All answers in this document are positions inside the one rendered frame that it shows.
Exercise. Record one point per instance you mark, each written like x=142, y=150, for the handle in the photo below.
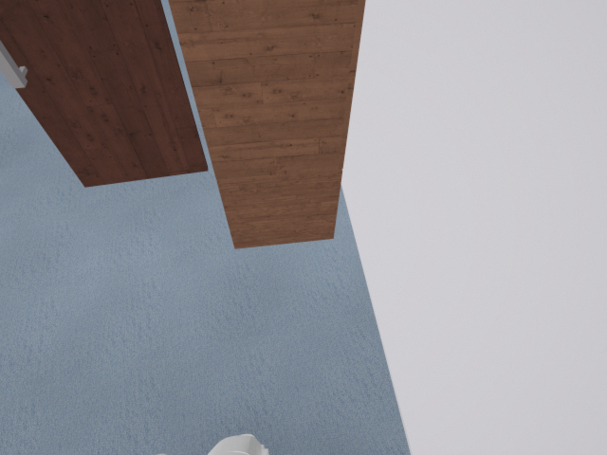
x=14, y=74

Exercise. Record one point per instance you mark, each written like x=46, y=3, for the left robot thigh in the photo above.
x=239, y=445

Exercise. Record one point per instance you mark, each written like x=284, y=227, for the cupboard door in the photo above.
x=105, y=84

